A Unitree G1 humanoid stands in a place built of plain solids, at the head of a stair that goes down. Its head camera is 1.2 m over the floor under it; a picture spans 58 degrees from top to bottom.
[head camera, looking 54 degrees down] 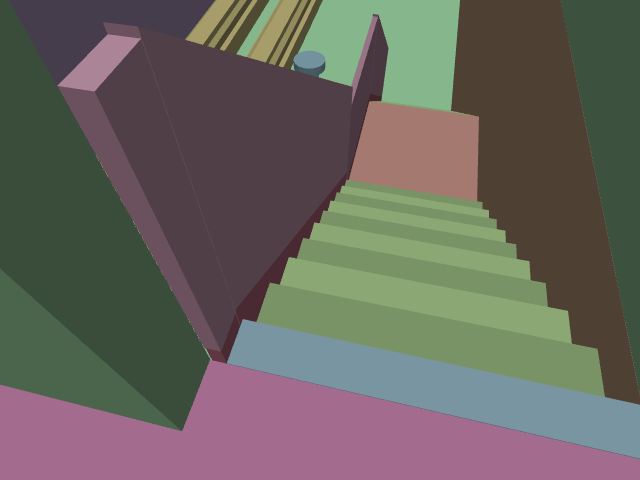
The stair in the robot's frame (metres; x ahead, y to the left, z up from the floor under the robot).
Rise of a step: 0.16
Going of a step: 0.23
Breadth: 1.13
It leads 13 degrees to the right of straight ahead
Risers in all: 10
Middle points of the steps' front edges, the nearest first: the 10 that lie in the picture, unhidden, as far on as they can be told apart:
0.45 -0.31 0.00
0.67 -0.36 -0.16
0.89 -0.42 -0.32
1.11 -0.47 -0.48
1.33 -0.52 -0.64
1.55 -0.57 -0.81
1.77 -0.62 -0.97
1.99 -0.67 -1.13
2.21 -0.72 -1.29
2.44 -0.77 -1.45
